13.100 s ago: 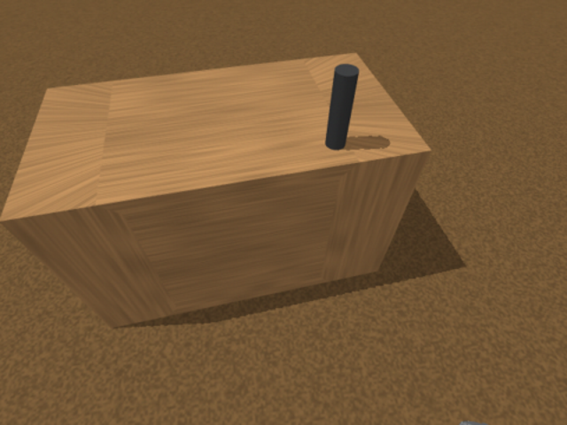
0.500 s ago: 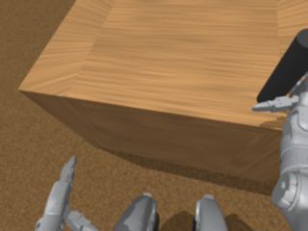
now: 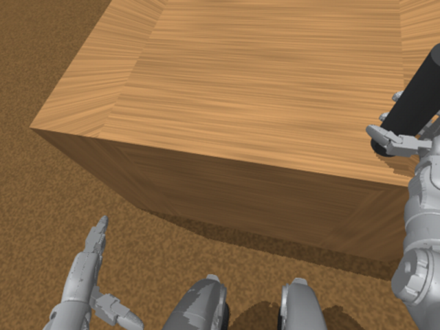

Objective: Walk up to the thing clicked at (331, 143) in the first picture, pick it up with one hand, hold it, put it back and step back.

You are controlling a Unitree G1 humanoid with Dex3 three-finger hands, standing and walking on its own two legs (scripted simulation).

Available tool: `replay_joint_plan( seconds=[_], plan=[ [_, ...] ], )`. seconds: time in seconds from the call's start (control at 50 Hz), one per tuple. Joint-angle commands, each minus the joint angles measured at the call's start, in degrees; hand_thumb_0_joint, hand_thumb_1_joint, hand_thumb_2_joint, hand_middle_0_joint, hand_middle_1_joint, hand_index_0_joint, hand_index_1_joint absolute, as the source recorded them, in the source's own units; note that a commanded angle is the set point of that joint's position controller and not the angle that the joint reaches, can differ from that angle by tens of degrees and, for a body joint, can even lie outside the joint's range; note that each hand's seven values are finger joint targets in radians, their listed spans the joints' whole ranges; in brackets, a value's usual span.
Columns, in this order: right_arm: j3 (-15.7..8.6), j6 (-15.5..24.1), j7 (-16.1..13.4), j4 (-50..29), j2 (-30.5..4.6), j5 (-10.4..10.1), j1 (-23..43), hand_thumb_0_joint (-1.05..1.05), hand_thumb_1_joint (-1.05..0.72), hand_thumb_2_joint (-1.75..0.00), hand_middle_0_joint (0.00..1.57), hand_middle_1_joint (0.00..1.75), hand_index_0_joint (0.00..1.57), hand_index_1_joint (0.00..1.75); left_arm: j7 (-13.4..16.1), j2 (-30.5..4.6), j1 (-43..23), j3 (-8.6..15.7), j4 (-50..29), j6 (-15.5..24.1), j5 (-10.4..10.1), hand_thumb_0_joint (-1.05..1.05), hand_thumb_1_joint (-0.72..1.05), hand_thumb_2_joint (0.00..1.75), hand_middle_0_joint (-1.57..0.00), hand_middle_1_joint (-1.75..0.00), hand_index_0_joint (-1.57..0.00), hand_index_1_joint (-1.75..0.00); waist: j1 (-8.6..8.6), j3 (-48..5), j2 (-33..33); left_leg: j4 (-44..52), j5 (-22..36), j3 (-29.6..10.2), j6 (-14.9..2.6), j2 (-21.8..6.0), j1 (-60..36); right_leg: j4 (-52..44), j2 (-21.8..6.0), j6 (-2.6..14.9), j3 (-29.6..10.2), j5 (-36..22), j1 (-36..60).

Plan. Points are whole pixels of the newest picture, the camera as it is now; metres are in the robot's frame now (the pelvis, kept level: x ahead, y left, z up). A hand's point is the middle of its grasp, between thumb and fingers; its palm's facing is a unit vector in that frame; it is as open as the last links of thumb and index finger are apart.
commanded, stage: settle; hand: right
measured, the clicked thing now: (413, 110) +0.47 -0.24 +0.07
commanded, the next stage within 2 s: lift in 0.94 s
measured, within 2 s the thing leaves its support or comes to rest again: leaves its support in 0.12 s
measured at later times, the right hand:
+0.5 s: hand (416, 101) +0.48 -0.24 +0.08, palm faces +0.26 +0.97 +0.00, open 8.2 cm
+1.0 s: hand (422, 88) +0.48 -0.24 +0.11, palm faces +0.25 +0.97 +0.01, open 8.2 cm
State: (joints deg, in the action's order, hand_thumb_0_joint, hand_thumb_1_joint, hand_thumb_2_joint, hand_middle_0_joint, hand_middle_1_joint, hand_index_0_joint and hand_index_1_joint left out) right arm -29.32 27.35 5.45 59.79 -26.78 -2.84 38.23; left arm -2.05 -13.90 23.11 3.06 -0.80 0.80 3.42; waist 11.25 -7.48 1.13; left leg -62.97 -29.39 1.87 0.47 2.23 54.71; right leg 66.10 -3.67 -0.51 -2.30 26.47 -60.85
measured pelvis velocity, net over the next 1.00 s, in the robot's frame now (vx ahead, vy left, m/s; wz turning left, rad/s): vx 0.01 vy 0.00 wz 0.00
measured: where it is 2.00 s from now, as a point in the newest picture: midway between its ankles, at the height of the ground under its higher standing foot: outside the picture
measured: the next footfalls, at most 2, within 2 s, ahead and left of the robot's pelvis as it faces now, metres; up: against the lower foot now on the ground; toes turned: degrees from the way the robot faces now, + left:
none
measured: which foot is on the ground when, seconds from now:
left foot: down 0.00-1.00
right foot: down 0.00-1.00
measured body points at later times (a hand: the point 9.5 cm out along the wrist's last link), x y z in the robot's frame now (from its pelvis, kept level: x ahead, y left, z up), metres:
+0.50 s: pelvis +0.00 -0.01 +0.02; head +0.10 -0.04 +0.45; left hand +0.15 +0.26 +0.01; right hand +0.46 -0.29 +0.08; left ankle +0.00 +0.13 -0.65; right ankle +0.04 -0.12 -0.65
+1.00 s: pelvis +0.01 +0.00 +0.03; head +0.10 -0.03 +0.47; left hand +0.16 +0.26 +0.00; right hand +0.46 -0.29 +0.11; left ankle +0.00 +0.13 -0.65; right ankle +0.04 -0.12 -0.65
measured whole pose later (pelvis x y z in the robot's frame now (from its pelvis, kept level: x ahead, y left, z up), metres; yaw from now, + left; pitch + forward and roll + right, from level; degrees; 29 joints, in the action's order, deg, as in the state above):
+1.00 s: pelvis +0.01 +0.00 +0.03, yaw +0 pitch +17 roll +2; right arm -26.5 19.8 4.4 58.4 -25.0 -4.5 40.6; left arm -0.6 -13.9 21.6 2.7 9.0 1.1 1.8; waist 8.2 -6.9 -0.4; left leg -53.6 -26.6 0.1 1.0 1.6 43.8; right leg 56.4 -3.2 0.0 -0.3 24.0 -49.1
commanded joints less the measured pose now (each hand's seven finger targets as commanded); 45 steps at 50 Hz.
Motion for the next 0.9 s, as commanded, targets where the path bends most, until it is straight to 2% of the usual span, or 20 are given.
replay_joint_plan(
  seconds=[0.0,0.04,0.06,0.12,0.18,0.22,0.24,0.28,0.32,0.34,0.4,0.46,0.54,0.58,0.64,0.72,0.74,0.76,0.84,0.88],
  plan=[
    [1.5,2.2,-0.4,-9.2,-10.2,-1.0,23.9,0.0,-0.37,-1.12,1.3,1.29,1.31,1.29,0.7,-8.4,3.4,5.1,-4.7,2.6,0.1,0.0,-0.56,0.06,-0.06,-0.06,-0.06,-0.06,0.37,-24.1,-13.9,7.5,16.4,-0.1,-1.08,1.1,-2.7,-7.3,1.1,0.99,-0.4,-16.8,24.9],
    [-1.2,2.9,-1.2,-15.8,-15.4,-0.4,27.2,0.0,-0.38,-1.17,1.3,1.31,1.33,1.31,1.0,-9.6,-2.3,5.2,-11.6,3.3,0.1,0.0,-0.57,0.07,-0.06,-0.06,-0.06,-0.06,-1.16,-32.9,-13.8,7.3,18.4,0.0,-1.11,1.1,-7.2,-7.2,1.0,0.93,-0.5,-19.1,28.2],
    [-0.7,3.0,-1.2,-16.0,-16.4,0.0,27.6,0.0,-0.41,-1.2,1.31,1.33,1.33,1.33,1.2,-10.7,-2.1,6.1,-12.4,3.1,0.1,0.0,-0.56,0.06,-0.06,-0.06,-0.06,-0.06,-0.95,-34.2,-14.8,7.4,18.5,0.3,-1.38,1.2,-8.3,-7.8,1.0,0.56,-0.4,-19.6,29.4],
    [1.0,2.1,-1.2,-9.5,-13.1,0.4,22.7,0.0,-0.42,-1.25,1.32,1.37,1.35,1.37,1.1,-9.3,2.7,5.4,-4.8,1.9,0.1,0.0,-0.55,0.06,-0.06,-0.06,-0.06,-0.06,-1.25,-26.2,-13.3,8.1,16.6,0.5,-1.38,1.4,-6.9,-9.1,1.2,0.57,-0.2,-16.9,26.2],
    [-1.2,2.0,-2.0,-15.7,-17.1,-0.5,28.3,0.0,-0.35,-1.24,1.33,1.38,1.35,1.38,1.7,-11.9,-1.9,7.1,-10.5,2.4,-0.2,0.0,-0.54,0.05,-0.06,-0.06,-0.06,-0.06,-1.27,-31.7,-13.2,9.4,17.2,0.5,-1.36,1.3,-10.4,-10.4,1.2,0.6,-0.2,-16.6,29.3],
    [0.6,0.6,-1.8,-7.2,-11.8,-1.0,22.1,0.0,-0.33,-1.26,1.34,1.4,1.38,1.4,1.3,-9.7,1.9,5.3,-5.3,1.8,-0.3,0.0,-0.54,0.06,-0.06,-0.06,-0.06,-0.06,-0.87,-23.0,-9.1,10.3,15.4,0.6,-1.16,1.6,-8.9,-11.2,1.3,0.9,-0.1,-13.6,24.6],
    [0.4,0.5,-1.9,-7.3,-12.0,-1.0,21.6,0.0,-0.32,-1.26,1.34,1.4,1.38,1.4,1.2,-8.7,2.0,4.4,-4.7,1.8,-0.6,0.0,-0.54,0.05,-0.06,-0.06,-0.06,-0.06,-1.66,-21.3,-9.1,10.7,15.2,0.3,-1.09,1.4,-9.0,-11.6,1.4,0.98,0.0,-13.2,24.0],
    [-1.3,1.2,-2.4,-13.8,-17.0,-0.3,28.0,0.0,-0.3,-1.23,1.36,1.39,1.39,1.39,1.9,-11.4,-1.9,7.2,-9.5,2.6,-0.7,0.0,-0.53,0.05,-0.06,-0.06,-0.06,-0.06,-0.99,-27.4,-9.0,11.1,16.9,-0.1,-0.8,1.2,-11.1,-11.3,1.1,1.3,0.1,-14.7,27.6],
    [0.9,0.0,-2.3,-8.8,-13.5,-0.2,25.3,0.0,-0.31,-1.25,1.37,1.41,1.4,1.41,1.6,-10.3,1.8,6.2,-4.7,2.3,-0.4,0.0,-0.53,0.05,-0.05,-0.06,-0.06,-0.06,-0.84,-22.5,-8.0,11.5,17.0,-0.2,-0.75,1.3,-10.0,-11.5,1.2,1.38,0.6,-14.3,25.7],
    [2.7,-0.5,-1.9,-5.2,-9.2,-0.5,23.3,0.0,-0.31,-1.26,1.36,1.41,1.39,1.41,1.3,-8.5,3.1,5.0,-2.4,2.2,-0.3,0.0,-0.53,0.05,-0.05,-0.06,-0.06,-0.06,-0.1,-18.8,-7.1,11.4,16.4,-0.1,-0.76,1.3,-8.5,-11.6,1.4,1.45,0.6,-13.4,23.6],
    [0.9,0.0,-1.6,-12.8,-14.0,-0.3,28.4,0.0,-0.29,-1.24,1.34,1.39,1.37,1.39,1.6,-9.0,-0.6,4.7,-6.6,3.2,-0.7,0.0,-0.53,0.04,-0.05,-0.06,-0.06,-0.05,-1.17,-25.9,-8.9,11.9,17.6,-0.9,-0.6,0.8,-11.6,-11.6,1.4,1.57,0.7,-14.7,27.0],
    [1.8,-1.0,-1.0,-11.4,-12.6,-0.8,26.3,0.0,-0.32,-1.27,1.35,1.42,1.38,1.42,1.6,-8.9,3.1,5.3,-1.1,2.7,-0.7,0.0,-0.53,0.05,-0.05,-0.06,-0.06,-0.06,-1.6,-24.0,-11.4,11.9,18.3,-0.7,-0.87,0.8,-10.4,-12.3,1.5,1.07,0.9,-16.8,29.3],
    [0.9,-1.4,-1.3,-18.3,-15.1,-1.3,29.7,0.0,-0.34,-1.29,1.36,1.43,1.4,1.43,2.0,-10.4,-0.5,5.8,-5.1,3.2,-1.0,0.0,-0.54,0.05,-0.05,-0.06,-0.05,-0.06,-2.3,-32.1,-11.4,12.4,23.3,-0.6,-0.59,0.7,-14.9,-12.0,1.5,1.27,0.8,-22.6,34.3],
    [2.3,-2.4,-1.4,-13.7,-11.6,-1.6,27.2,0.0,-0.34,-1.29,1.37,1.44,1.41,1.44,1.9,-8.9,1.3,4.6,-1.5,2.8,-1.2,0.0,-0.55,0.06,-0.05,-0.06,-0.05,-0.06,-2.01,-26.8,-9.3,12.9,23.2,-0.4,-0.59,0.9,-14.0,-12.4,1.7,1.32,0.9,-22.1,32.1],
    [1.2,-2.3,-2.3,-14.4,-14.5,-1.1,28.5,0.0,-0.35,-1.28,1.36,1.42,1.39,1.42,2.3,-10.3,-1.4,5.6,-2.3,2.9,-1.3,0.0,-0.55,0.06,-0.05,-0.06,-0.05,-0.06,-2.1,-26.2,-8.2,13.8,22.3,-0.3,-0.59,0.8,-15.2,-13.6,1.7,1.32,0.8,-20.6,31.4],
    [2.6,-2.6,-2.0,-10.0,-11.4,-1.1,25.7,0.0,-0.37,-1.32,1.37,1.46,1.4,1.46,2.1,-8.0,0.8,3.5,1.0,2.9,-1.3,0.0,-0.55,0.06,-0.05,-0.05,-0.05,-0.06,-2.15,-21.7,-7.8,14.5,20.6,-0.6,-0.64,0.8,-13.6,-14.5,1.6,1.4,1.1,-18.7,30.4],
    [3.0,-2.6,-1.7,-10.4,-10.3,-1.4,25.2,0.0,-0.37,-1.33,1.36,1.46,1.39,1.46,2.1,-8.5,0.5,4.1,0.0,3.1,-1.3,0.0,-0.55,0.06,-0.05,-0.05,-0.05,-0.06,-1.39,-21.8,-7.2,14.8,21.1,-0.5,-0.58,0.8,-14.4,-14.7,1.7,1.45,1.0,-19.0,30.5],
    [1.1,-2.6,-1.8,-12.7,-14.3,-1.2,25.3,0.0,-0.38,-1.35,1.36,1.48,1.4,1.48,2.2,-9.4,-0.9,4.5,-1.8,3.2,-1.6,0.0,-0.55,0.05,-0.05,-0.05,-0.05,-0.05,-2.99,-24.2,-8.0,15.0,21.7,-0.9,-0.47,0.5,-16.0,-14.8,1.7,1.48,1.3,-19.5,31.9],
    [2.9,-3.4,-0.8,-11.7,-10.6,-1.8,25.7,0.0,-0.37,-1.36,1.35,1.48,1.38,1.48,1.9,-8.4,1.4,4.3,1.9,3.0,-1.4,0.0,-0.55,0.05,-0.05,-0.05,-0.05,-0.05,-2.2,-22.5,-8.8,14.6,22.4,-0.4,-0.72,0.7,-14.2,-15.1,1.6,1.08,1.0,-22.5,33.0],
    [1.8,-3.0,-0.8,-15.0,-13.1,-1.8,27.7,0.0,-0.39,-1.36,1.36,1.47,1.39,1.47,2.1,-9.2,-1.3,4.7,-0.2,3.4,-1.5,0.0,-0.55,0.05,-0.05,-0.05,-0.05,-0.05,-2.75,-26.1,-9.4,14.9,23.3,-0.7,-0.62,0.5,-15.6,-14.9,1.5,1.19,1.0,-23.8,35.0]
  ],
)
